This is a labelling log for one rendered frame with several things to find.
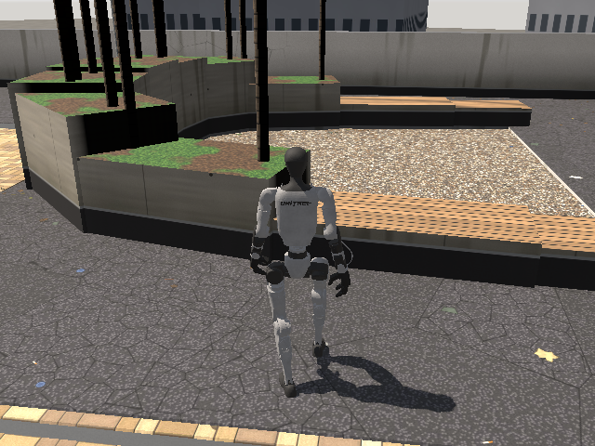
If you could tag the robot head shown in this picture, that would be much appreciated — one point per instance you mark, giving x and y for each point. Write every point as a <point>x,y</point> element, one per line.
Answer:
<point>296,161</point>

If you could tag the robot right upper arm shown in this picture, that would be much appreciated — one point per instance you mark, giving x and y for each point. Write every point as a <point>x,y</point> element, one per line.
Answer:
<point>326,196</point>

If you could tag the robot right hand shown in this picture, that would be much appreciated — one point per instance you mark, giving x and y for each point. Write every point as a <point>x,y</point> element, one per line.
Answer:
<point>345,282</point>

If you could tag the robot left forearm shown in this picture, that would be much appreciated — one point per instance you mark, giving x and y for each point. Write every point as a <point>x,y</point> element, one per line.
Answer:
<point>257,245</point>

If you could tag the robot left upper arm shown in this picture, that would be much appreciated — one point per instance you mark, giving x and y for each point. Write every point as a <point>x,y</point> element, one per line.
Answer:
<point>267,196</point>

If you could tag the left robot foot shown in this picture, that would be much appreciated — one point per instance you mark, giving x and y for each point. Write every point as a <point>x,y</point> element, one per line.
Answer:
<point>290,389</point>

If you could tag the robot right forearm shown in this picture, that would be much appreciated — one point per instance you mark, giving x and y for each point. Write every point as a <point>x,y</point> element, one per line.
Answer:
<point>338,253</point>

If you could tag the robot left hand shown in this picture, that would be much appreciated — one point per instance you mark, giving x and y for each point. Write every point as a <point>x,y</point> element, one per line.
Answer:
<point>264,261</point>

